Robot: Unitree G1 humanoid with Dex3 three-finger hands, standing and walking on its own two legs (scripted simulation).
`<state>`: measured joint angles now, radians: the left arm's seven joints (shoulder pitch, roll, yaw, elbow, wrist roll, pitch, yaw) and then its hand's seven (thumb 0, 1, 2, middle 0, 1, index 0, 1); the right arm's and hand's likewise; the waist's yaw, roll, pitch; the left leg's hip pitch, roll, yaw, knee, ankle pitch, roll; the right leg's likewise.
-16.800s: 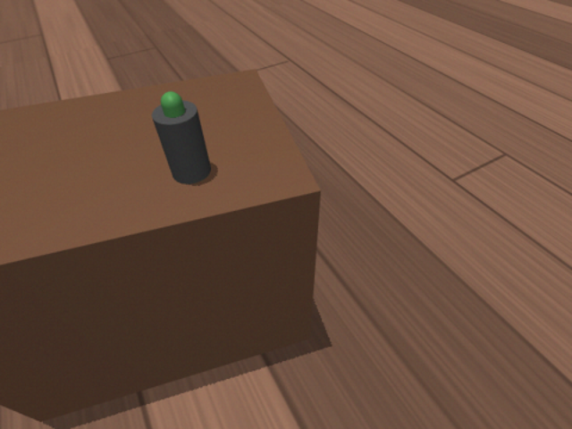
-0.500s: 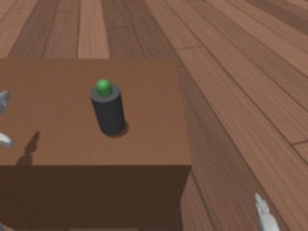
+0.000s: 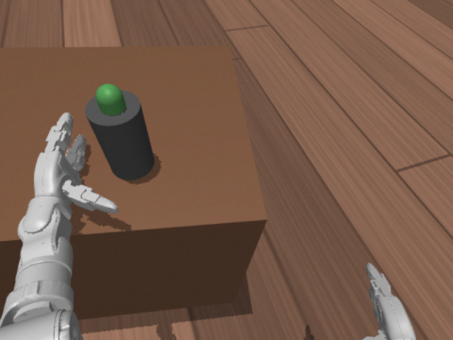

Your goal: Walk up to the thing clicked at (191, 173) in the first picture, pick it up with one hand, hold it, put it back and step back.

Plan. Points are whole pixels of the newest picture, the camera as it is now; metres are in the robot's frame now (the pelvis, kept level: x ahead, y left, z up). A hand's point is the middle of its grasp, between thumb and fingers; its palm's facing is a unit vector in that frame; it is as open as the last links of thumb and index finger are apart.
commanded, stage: close in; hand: left
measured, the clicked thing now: (121, 130) +0.48 +0.16 +0.10
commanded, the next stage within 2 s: rest palm in 0.24 s
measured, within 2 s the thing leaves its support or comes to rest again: leaves its support in 1.20 s
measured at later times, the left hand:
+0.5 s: hand (117, 167) +0.42 +0.16 +0.08, palm faces +0.05 -1.00 +0.05, open 17.7 cm
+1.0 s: hand (113, 159) +0.43 +0.17 +0.08, palm faces +0.11 -0.99 +0.03, open 15.3 cm
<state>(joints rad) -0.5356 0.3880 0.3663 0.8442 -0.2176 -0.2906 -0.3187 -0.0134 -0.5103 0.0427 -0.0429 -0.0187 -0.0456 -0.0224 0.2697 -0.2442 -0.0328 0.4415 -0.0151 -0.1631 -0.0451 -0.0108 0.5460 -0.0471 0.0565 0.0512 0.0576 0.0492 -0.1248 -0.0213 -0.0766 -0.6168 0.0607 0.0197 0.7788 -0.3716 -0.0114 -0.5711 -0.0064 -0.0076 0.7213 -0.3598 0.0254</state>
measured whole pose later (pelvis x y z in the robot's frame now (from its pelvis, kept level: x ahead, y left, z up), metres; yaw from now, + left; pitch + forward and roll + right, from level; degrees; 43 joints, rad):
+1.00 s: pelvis -0.02 -0.01 -0.02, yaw +1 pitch +12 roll -1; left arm -0.66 0.32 0.27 0.87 -0.16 -0.27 -0.07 -0.01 -0.56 0.13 -0.47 -0.29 -0.50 -0.30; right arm 0.33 -0.22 -0.07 0.28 0.00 -0.06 -0.02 -0.01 0.50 -0.06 0.06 0.05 0.06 0.05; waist -0.10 -0.01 -0.09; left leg -0.70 0.05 0.02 0.88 -0.40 -0.01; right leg -0.67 -0.02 -0.01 0.87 -0.41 0.02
